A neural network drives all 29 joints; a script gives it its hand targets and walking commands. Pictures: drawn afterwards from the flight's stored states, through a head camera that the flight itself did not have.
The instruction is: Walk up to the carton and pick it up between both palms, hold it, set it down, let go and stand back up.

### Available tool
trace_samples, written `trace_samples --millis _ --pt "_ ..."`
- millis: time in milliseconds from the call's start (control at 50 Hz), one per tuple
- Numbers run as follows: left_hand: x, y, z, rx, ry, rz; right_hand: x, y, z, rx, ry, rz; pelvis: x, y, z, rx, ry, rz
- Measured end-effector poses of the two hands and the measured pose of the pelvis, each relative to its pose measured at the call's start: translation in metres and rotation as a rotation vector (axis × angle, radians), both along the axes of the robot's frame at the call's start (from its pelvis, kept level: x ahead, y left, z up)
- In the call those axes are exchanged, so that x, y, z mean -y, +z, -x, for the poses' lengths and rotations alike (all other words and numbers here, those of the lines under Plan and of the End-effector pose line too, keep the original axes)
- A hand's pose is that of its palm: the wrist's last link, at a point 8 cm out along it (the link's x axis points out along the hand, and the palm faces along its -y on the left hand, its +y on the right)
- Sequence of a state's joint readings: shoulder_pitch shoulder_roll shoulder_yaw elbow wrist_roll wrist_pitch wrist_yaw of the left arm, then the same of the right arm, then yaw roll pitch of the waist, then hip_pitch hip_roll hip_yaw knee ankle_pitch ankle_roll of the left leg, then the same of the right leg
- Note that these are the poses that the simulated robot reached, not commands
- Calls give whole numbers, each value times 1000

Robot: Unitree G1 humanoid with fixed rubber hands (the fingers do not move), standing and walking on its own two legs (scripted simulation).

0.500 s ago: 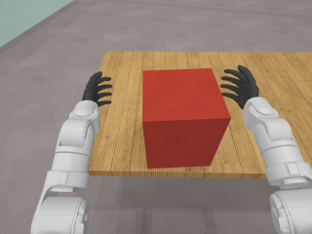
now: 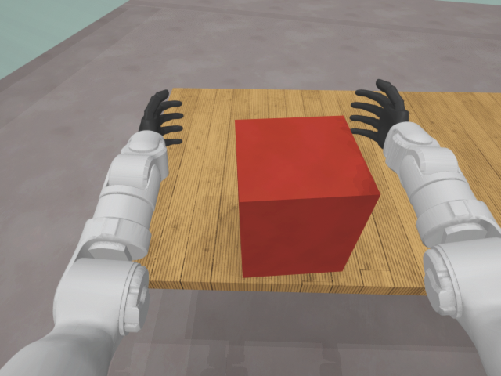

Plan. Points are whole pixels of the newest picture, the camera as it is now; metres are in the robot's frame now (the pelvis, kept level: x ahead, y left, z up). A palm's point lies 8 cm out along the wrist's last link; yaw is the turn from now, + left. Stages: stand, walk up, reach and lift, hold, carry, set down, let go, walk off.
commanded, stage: reach and lift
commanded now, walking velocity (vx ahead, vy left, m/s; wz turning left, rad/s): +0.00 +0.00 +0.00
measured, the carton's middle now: (291, 199) +0.45 -0.06 +0.01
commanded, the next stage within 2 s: none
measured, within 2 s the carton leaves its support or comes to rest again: neither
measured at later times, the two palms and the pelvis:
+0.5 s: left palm (177, 181) +0.43 +0.15 +0.08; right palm (384, 177) +0.43 -0.21 +0.09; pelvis +0.00 +0.01 +0.00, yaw +0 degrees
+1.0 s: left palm (195, 194) +0.43 +0.13 +0.05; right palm (378, 175) +0.44 -0.21 +0.08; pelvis +0.00 +0.01 -0.01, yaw -1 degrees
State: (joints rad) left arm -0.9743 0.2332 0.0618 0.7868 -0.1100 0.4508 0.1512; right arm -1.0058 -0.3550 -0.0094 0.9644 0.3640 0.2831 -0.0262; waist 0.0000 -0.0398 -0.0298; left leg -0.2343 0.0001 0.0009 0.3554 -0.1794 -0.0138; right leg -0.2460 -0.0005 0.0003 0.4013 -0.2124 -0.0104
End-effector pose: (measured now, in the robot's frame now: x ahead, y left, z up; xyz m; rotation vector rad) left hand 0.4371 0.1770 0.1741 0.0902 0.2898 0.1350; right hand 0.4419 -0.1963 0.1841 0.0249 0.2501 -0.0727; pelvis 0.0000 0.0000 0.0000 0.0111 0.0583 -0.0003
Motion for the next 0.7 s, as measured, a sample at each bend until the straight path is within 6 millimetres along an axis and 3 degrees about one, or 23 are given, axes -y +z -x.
trace_samples --millis 100,240,420,520,700 --pt "3 -33 3 -42 -3 19 6 -15 1 2 -19 4 -1 0 -2 -4 0 1" --pt "14 -87 21 -63 -21 64 12 -36 5 10 -27 26 -2 0 -1 -25 0 3" --pt "23 -85 11 13 -28 63 15 -76 14 -67 -24 26 -7 -3 5 -106 -1 11" --pt "22 -97 4 1 -29 46 16 -97 13 -85 -33 30 -11 -5 2 -164 -1 16" --pt "23 -131 7 -27 -32 53 14 -100 -1 3 -36 24 -15 -7 -8 -237 -3 24"
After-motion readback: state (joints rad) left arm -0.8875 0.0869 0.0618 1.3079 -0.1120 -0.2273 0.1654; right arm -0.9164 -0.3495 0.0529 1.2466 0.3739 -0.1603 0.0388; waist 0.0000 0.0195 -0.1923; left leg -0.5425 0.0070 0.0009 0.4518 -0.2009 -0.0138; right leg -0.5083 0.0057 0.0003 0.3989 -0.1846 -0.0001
